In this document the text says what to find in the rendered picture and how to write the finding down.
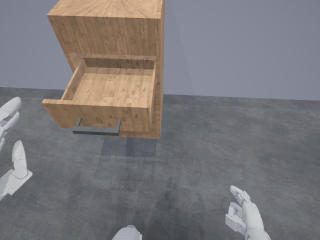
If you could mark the left robot hand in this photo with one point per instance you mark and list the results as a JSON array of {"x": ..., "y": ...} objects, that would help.
[{"x": 13, "y": 179}]

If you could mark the handle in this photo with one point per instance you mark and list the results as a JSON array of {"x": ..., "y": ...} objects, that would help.
[{"x": 87, "y": 130}]

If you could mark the left robot thigh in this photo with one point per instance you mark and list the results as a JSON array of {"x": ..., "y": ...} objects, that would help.
[{"x": 128, "y": 233}]

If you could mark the robot right forearm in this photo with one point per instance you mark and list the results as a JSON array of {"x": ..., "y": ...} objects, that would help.
[{"x": 256, "y": 234}]

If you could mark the cabinet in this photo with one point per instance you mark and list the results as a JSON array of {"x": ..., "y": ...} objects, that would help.
[{"x": 115, "y": 29}]

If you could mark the drawer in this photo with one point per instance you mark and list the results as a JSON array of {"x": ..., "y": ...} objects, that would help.
[{"x": 105, "y": 89}]

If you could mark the right robot hand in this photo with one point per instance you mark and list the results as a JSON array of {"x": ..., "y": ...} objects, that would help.
[{"x": 245, "y": 218}]

